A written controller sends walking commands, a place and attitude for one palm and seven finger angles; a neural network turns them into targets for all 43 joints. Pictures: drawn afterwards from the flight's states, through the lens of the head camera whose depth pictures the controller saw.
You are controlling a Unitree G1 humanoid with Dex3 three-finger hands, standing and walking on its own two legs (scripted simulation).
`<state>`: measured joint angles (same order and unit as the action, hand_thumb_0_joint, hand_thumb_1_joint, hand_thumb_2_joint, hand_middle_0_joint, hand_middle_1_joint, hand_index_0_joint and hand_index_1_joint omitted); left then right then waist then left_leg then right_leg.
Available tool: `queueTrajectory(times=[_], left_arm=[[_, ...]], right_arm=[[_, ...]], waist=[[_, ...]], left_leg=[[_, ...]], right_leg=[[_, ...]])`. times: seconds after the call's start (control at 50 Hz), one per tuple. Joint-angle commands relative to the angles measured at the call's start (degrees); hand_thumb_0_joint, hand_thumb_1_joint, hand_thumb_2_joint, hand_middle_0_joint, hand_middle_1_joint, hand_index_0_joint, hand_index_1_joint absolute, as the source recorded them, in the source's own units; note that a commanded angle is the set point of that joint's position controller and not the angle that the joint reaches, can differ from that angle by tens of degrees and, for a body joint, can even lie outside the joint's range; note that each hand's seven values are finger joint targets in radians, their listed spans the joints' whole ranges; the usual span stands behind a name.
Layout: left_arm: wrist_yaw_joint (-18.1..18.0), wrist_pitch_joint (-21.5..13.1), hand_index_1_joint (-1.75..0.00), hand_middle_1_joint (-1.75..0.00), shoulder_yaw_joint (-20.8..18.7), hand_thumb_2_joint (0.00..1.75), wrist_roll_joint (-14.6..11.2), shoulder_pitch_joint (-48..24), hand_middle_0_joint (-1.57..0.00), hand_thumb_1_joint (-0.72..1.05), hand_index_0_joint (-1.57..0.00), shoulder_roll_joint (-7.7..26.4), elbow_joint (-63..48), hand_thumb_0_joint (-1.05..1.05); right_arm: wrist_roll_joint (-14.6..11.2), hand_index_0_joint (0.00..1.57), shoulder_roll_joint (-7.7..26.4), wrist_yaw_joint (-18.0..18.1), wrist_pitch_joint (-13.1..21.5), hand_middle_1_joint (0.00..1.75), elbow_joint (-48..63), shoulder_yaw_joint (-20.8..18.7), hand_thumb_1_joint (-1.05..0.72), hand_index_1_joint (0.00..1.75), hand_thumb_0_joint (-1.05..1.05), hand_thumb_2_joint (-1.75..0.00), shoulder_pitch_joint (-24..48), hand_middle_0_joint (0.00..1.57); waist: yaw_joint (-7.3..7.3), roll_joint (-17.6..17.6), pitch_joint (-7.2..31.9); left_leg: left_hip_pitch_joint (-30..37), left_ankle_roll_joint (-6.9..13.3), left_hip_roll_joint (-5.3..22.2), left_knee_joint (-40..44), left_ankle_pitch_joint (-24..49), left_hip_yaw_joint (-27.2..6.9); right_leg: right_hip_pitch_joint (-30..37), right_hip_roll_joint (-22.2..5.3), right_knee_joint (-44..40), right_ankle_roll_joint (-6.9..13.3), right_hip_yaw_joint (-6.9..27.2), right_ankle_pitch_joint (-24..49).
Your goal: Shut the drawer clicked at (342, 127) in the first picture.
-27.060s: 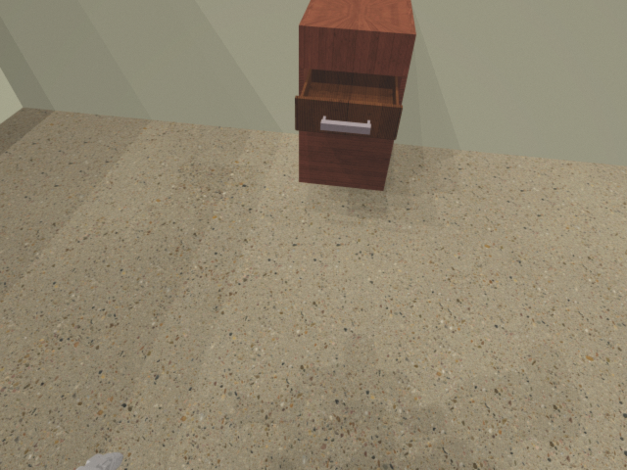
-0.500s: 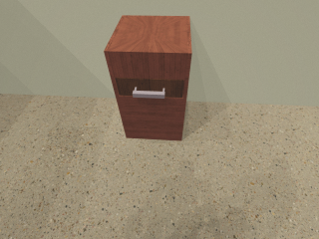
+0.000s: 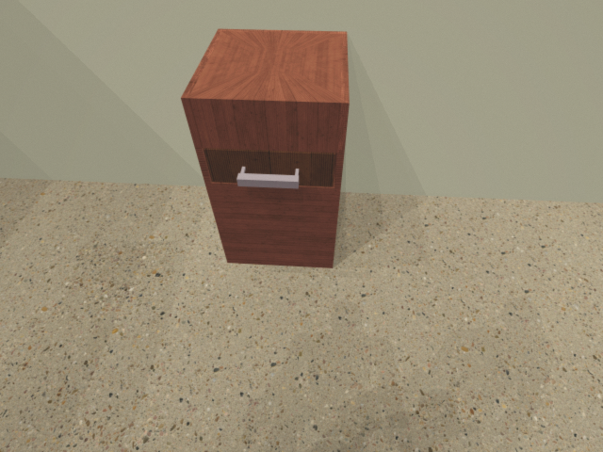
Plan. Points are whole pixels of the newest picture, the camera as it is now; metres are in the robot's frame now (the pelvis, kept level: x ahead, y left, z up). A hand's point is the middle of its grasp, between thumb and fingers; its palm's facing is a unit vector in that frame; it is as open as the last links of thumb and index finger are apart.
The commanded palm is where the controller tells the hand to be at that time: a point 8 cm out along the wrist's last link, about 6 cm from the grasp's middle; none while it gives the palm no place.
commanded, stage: look to check the result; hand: left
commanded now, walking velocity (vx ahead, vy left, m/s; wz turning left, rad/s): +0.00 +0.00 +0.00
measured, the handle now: (269, 175) +0.88 +0.14 -0.26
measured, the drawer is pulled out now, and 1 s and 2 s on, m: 0.00 0.00 0.00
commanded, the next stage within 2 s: stand and wait in 0.46 s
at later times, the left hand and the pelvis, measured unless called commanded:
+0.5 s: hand out of the picture +0.01 +0.17 -0.17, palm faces +0.03 -0.97 -0.23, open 7.4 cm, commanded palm none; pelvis +0.01 -0.02 +0.00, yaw +0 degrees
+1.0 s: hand out of the picture +0.04 +0.17 -0.17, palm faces +0.03 -0.97 -0.24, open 7.4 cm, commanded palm none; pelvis +0.02 -0.02 +0.00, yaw +0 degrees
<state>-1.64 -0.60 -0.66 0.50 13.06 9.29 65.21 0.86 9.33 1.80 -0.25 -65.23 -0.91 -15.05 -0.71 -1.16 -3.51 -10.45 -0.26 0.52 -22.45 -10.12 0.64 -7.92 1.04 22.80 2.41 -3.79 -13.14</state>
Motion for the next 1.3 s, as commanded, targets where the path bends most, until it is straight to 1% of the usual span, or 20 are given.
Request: queueTrajectory(times=[0.0,0.08,0.18,0.22,0.26,0.34,0.38,0.42,0.5,0.52,0.58,0.62,0.68,0.82,0.86,0.88,0.98,1.12,1.22,1.28], left_arm=[[-0.32,-0.68,-0.30,-0.30,-1.34,0.90,-0.01,3.33,-0.20,0.90,-0.20,7.35,-1.41,0.00],[-0.38,-0.64,-0.30,-0.30,-1.28,0.90,-0.05,3.65,-0.20,0.90,-0.20,7.09,-1.25,0.00],[-0.41,-0.74,-0.30,-0.30,-1.39,0.90,-0.02,3.85,-0.20,0.90,-0.20,7.34,-1.30,0.00],[-0.50,-0.70,-0.30,-0.30,-1.39,0.90,0.05,3.95,-0.20,0.90,-0.20,7.36,-1.29,0.00],[-0.45,-0.66,-0.30,-0.30,-1.25,0.90,0.01,3.88,-0.20,0.90,-0.20,7.23,-1.02,0.00],[-0.45,-0.73,-0.30,-0.30,-1.44,0.90,0.01,3.89,-0.20,0.90,-0.20,7.45,-1.12,0.00],[-0.43,-0.83,-0.30,-0.30,-1.53,0.90,-0.01,3.54,-0.20,0.90,-0.20,7.57,-1.35,0.00],[-0.48,-0.86,-0.30,-0.30,-1.53,0.90,0.06,3.72,-0.20,0.90,-0.20,7.65,-1.39,0.00],[-0.42,-0.80,-0.30,-0.30,-1.64,0.90,-0.01,3.64,-0.20,0.90,-0.20,7.71,-1.27,0.00],[-0.46,-0.80,-0.30,-0.30,-1.64,0.90,0.05,3.84,-0.20,0.90,-0.20,7.86,-1.30,0.00],[-0.40,-0.84,-0.30,-0.30,-1.69,0.90,0.00,3.11,-0.20,0.90,-0.20,7.79,-1.45,0.00],[-0.45,-0.92,-0.30,-0.30,-1.84,0.90,0.04,3.35,-0.20,0.90,-0.20,8.07,-1.66,0.00],[-0.45,-0.99,-0.30,-0.30,-1.86,0.90,-0.05,3.09,-0.20,0.90,-0.20,8.19,-1.67,0.00],[-0.44,-0.82,-0.30,-0.30,-1.89,0.90,0.00,2.79,-0.20,0.90,-0.20,8.39,-1.84,0.00],[-0.38,-0.80,-0.30,-0.30,-1.84,0.90,-0.07,2.80,-0.20,0.90,-0.20,8.50,-1.71,0.00],[-0.38,-0.81,-0.30,-0.30,-1.85,0.90,-0.05,2.48,-0.20,0.90,-0.20,8.45,-1.77,0.00],[-0.43,-1.01,-0.30,-0.30,-2.01,0.90,-0.07,2.59,-0.20,0.90,-0.20,8.88,-1.97,0.00],[-0.43,-0.98,-0.30,-0.30,-2.05,0.90,0.03,2.20,-0.20,0.90,-0.20,9.35,-2.06,0.00],[-0.42,-1.07,-0.30,-0.30,-2.09,0.90,0.05,2.06,-0.20,0.90,-0.20,9.51,-2.18,0.00],[-0.34,-1.03,-0.30,-0.30,-2.02,0.90,0.00,1.48,-0.20,0.90,-0.20,9.68,-2.15,0.00]], right_arm=[[0.00,0.20,5.43,0.50,0.84,0.30,1.34,-0.69,-0.90,0.30,0.00,-0.90,-3.30,0.20],[0.00,0.20,5.44,0.57,0.76,0.30,1.16,-0.67,-0.90,0.30,0.00,-0.90,-3.30,0.20],[-0.01,0.20,5.62,0.59,0.73,0.30,1.12,-0.74,-0.90,0.30,0.00,-0.90,-3.48,0.20],[-0.09,0.20,5.66,0.57,0.59,0.30,1.25,-0.87,-0.90,0.30,0.00,-0.90,-3.21,0.20],[0.02,0.20,5.42,0.55,0.48,0.30,1.07,-0.74,-0.90,0.30,0.00,-0.90,-3.11,0.20],[0.02,0.20,5.38,0.51,0.51,0.30,1.04,-0.86,-0.90,0.30,0.00,-0.90,-3.17,0.20],[0.06,0.20,5.98,0.59,0.65,0.30,1.12,-0.88,-0.90,0.30,0.00,-0.90,-3.18,0.20],[-0.03,0.20,6.12,0.62,0.72,0.30,1.26,-0.90,-0.90,0.30,0.00,-0.90,-2.96,0.20],[0.04,0.20,5.78,0.65,0.64,0.30,1.06,-0.83,-0.90,0.30,0.00,-0.90,-2.75,0.20],[0.00,0.20,5.78,0.62,0.58,0.30,1.26,-0.94,-0.90,0.30,0.00,-0.90,-2.89,0.20],[0.12,0.20,5.98,0.63,0.65,0.30,1.05,-0.93,-0.90,0.30,0.00,-0.90,-2.94,0.20],[0.02,0.20,6.21,0.65,0.75,0.30,1.30,-1.01,-0.90,0.30,0.00,-0.90,-2.91,0.20],[0.03,0.20,6.42,0.76,0.86,0.30,1.25,-0.91,-0.90,0.30,0.00,-0.90,-2.77,0.20],[-0.06,0.20,6.66,0.80,0.84,0.30,1.35,-0.83,-0.90,0.30,0.00,-0.90,-2.50,0.20],[0.03,0.20,6.64,0.79,0.79,0.30,1.30,-0.80,-0.90,0.30,0.00,-0.90,-2.39,0.20],[0.03,0.20,6.79,0.79,0.81,0.30,1.32,-0.85,-0.90,0.30,0.00,-0.90,-2.39,0.20],[0.01,0.20,7.23,0.82,0.95,0.30,1.48,-0.91,-0.90,0.30,0.00,-0.90,-1.96,0.20],[-0.09,0.20,7.64,0.82,0.91,0.30,1.61,-0.97,-0.90,0.30,0.00,-0.90,-1.38,0.20],[-0.08,0.20,8.21,0.86,1.07,0.30,1.75,-1.01,-0.90,0.30,0.00,-0.90,-1.02,0.20],[0.01,0.20,8.33,0.82,0.99,0.30,1.65,-0.97,-0.90,0.30,0.00,-0.90,-0.79,0.20]], waist=[[0.38,0.60,0.28],[0.37,0.36,-0.61],[0.27,0.90,0.23],[0.34,1.33,-1.18],[0.24,0.45,-2.18],[0.24,1.00,-1.13],[0.22,1.24,-0.87],[0.32,-0.08,-0.65],[0.42,0.56,-1.50],[0.40,1.49,-1.51],[0.28,0.32,-1.51],[0.39,0.60,0.01],[0.40,0.72,0.22],[0.49,0.24,-0.22],[0.50,1.23,-0.22],[0.39,0.54,-0.58],[0.45,1.03,1.36],[0.42,0.95,0.12],[0.39,1.01,1.25],[0.25,0.48,0.17]], left_leg=[[1.24,1.88,4.81,2.78,6.03,-3.90],[1.36,1.83,4.88,2.68,6.11,-3.86],[1.82,1.73,4.94,2.46,5.99,-3.68],[1.54,1.64,4.81,2.36,5.61,-3.64],[1.37,1.59,4.81,2.55,4.41,-3.51],[1.74,1.54,4.88,2.44,4.09,-3.39],[1.54,1.46,4.98,2.30,4.89,-3.34],[1.74,1.46,4.96,2.16,5.76,-3.47],[1.18,1.30,4.85,2.36,4.62,-3.21],[1.37,1.34,4.79,2.18,4.84,-3.31],[1.36,1.33,4.89,2.36,4.70,-3.31],[1.86,1.35,4.95,2.08,5.97,-3.36],[1.84,1.33,5.12,2.12,6.87,-3.25],[1.92,1.31,5.22,2.48,7.69,-3.42],[2.03,1.31,5.15,2.45,7.07,-3.41],[1.84,1.33,5.12,2.51,6.98,-3.43],[2.94,1.35,5.22,2.19,8.67,-3.32],[2.95,1.29,5.29,2.62,8.73,-3.50],[3.71,1.41,5.52,2.72,9.62,-3.45],[3.20,1.33,5.50,3.15,8.46,-3.56]], right_leg=[[-2.51,-7.09,-6.28,0.71,6.33,4.21],[-2.82,-7.05,-6.47,0.79,6.12,4.47],[-2.36,-7.03,-6.79,0.82,6.45,4.63],[-3.38,-6.94,-7.10,0.76,6.40,3.95],[-4.21,-7.02,-7.69,0.82,6.68,2.04],[-3.83,-7.06,-7.89,0.83,6.74,1.36],[-3.14,-7.03,-7.67,0.84,6.63,3.04],[-2.97,-6.99,-7.22,0.86,6.67,4.44],[-2.99,-7.20,-7.79,0.75,6.70,3.59],[-3.36,-7.16,-7.89,0.64,6.58,3.23],[-3.19,-7.11,-8.04,0.81,6.86,2.98],[-2.08,-7.15,-7.42,0.74,6.64,5.38],[-1.17,-7.30,-6.99,0.68,6.33,8.43],[-1.11,-7.13,-6.71,0.61,5.91,8.65],[-1.18,-7.23,-7.01,0.53,5.88,7.95],[-1.25,-7.24,-7.22,0.56,6.11,7.78],[0.09,-7.43,-6.61,0.36,6.03,11.69],[-0.56,-7.25,-6.82,0.31,6.01,11.36],[0.06,-7.33,-6.64,0.37,5.94,12.57],[-0.35,-7.21,-7.10,0.47,6.04,10.78]])
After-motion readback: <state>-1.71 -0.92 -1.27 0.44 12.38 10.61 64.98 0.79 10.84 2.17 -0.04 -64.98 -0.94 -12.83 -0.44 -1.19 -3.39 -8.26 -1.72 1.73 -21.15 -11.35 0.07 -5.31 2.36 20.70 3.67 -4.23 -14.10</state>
